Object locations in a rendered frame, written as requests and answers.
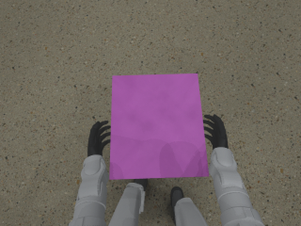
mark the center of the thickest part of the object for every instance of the left robot hand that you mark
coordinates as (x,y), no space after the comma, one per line
(95,145)

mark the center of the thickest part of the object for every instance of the right robot shin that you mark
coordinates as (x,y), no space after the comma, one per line
(183,200)

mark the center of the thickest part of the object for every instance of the right robot foot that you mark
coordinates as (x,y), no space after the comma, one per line
(175,195)

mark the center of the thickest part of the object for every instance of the right robot forearm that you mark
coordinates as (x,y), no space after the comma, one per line
(232,197)

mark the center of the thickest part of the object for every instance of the right robot hand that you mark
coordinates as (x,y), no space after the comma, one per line
(219,137)

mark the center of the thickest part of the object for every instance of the carton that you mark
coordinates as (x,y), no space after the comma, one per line
(157,127)

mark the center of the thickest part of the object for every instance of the left robot forearm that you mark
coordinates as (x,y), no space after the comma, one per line
(90,206)

